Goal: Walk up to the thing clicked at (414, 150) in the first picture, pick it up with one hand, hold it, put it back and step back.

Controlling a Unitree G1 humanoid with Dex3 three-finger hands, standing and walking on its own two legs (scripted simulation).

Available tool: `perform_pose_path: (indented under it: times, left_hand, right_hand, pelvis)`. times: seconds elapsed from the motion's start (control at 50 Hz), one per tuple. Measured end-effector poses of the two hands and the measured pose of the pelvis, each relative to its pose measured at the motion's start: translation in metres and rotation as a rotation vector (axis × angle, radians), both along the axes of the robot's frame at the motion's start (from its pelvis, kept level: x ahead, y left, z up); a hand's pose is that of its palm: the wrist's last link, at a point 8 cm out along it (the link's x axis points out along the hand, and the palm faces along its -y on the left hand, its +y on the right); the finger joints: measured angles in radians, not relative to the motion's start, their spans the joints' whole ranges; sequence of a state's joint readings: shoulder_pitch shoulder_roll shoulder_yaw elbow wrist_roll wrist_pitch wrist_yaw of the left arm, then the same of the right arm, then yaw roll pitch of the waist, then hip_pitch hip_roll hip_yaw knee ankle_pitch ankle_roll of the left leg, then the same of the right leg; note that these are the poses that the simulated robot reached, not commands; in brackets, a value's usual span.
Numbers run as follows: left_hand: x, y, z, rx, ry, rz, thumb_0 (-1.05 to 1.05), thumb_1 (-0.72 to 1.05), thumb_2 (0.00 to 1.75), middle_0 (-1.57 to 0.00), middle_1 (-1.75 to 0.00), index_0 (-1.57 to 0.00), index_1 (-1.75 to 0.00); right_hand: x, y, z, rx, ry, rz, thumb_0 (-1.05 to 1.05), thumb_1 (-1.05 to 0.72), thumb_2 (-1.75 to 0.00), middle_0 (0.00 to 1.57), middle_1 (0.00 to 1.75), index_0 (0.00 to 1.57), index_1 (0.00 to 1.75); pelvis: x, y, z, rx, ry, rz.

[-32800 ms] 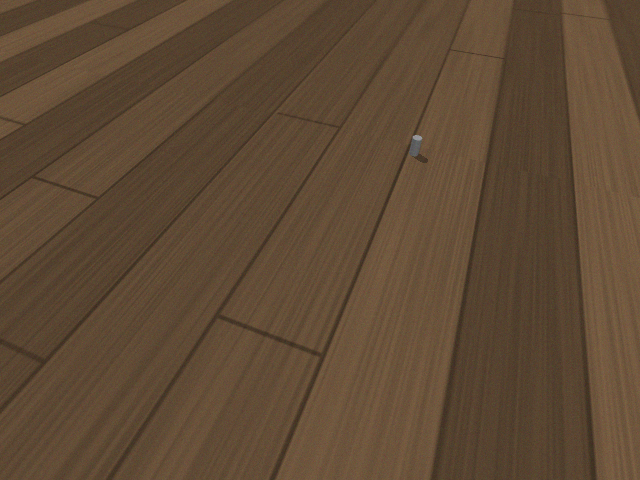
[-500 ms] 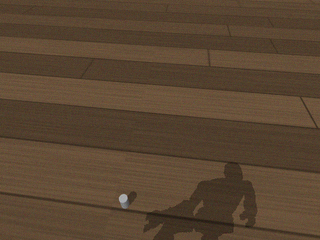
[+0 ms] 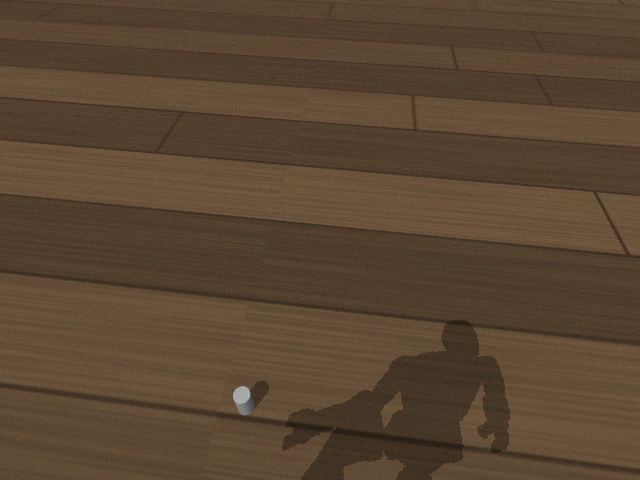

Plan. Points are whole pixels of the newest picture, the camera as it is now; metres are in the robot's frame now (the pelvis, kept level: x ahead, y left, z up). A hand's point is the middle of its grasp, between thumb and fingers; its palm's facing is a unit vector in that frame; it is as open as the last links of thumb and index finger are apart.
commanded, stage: stand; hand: left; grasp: from above
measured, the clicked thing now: (243, 401) +0.47 +0.23 -0.73
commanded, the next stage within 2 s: step back in 1.18 s
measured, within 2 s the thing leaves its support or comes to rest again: neither
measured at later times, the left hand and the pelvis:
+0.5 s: hand out of the picture +0.07 +0.25 -0.16, palm faces +0.03 -0.94 -0.34, open 7.4 cm; pelvis +0.01 +0.00 +0.00, yaw +0 degrees
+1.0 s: hand out of the picture +0.07 +0.25 -0.16, palm faces +0.03 -0.94 -0.34, open 7.4 cm; pelvis +0.01 +0.00 +0.00, yaw +0 degrees
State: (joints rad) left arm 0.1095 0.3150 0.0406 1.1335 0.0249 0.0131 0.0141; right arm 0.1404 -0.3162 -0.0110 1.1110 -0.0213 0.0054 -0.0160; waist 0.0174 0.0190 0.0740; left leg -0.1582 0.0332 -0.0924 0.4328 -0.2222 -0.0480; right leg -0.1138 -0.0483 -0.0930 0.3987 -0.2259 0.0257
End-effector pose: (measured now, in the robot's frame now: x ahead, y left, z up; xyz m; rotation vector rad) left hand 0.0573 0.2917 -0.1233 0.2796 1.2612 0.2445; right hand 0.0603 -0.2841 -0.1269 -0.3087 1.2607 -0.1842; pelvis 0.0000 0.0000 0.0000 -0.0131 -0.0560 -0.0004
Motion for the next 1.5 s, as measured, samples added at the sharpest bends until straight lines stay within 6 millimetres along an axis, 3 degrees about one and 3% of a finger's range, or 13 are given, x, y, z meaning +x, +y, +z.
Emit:
perform_pose_path:
  times: [0.48,1.2,1.36,1.5]
  left_hand:
    - [0.006,0.000,0.005,0.005,0.002,-0.001,0.01,0.90,0.90,-0.20,-0.30,-0.20,-0.30]
    - [0.000,0.001,0.005,-0.003,-0.009,0.000,0.01,0.90,0.90,-0.20,-0.30,-0.20,-0.30]
    - [-0.003,0.031,0.000,0.033,-0.025,-0.029,0.01,0.90,0.90,-0.20,-0.31,-0.21,-0.30]
    - [0.024,0.077,-0.023,0.049,-0.107,-0.060,0.01,0.90,0.90,-0.20,-0.30,-0.20,-0.30]
  right_hand:
    - [0.020,-0.004,0.002,0.002,-0.024,0.017,0.00,-0.91,-0.90,0.21,0.30,0.20,0.30]
    - [0.013,-0.008,0.005,-0.001,-0.025,0.021,0.00,-0.91,-0.90,0.21,0.30,0.20,0.30]
    - [0.001,-0.009,0.005,-0.042,-0.032,-0.002,0.00,-0.91,-0.90,0.21,0.30,0.20,0.30]
    - [-0.053,0.014,0.003,-0.118,0.052,-0.004,0.00,-0.91,-0.90,0.21,0.30,0.20,0.30]
  pelvis:
    - [0.006,-0.002,0.002,0.005,0.012,0.001]
    - [0.001,-0.003,0.003,0.005,0.010,0.002]
    - [-0.029,0.021,-0.008,0.009,0.011,-0.002]
    - [-0.055,0.053,-0.026,0.005,0.023,0.013]
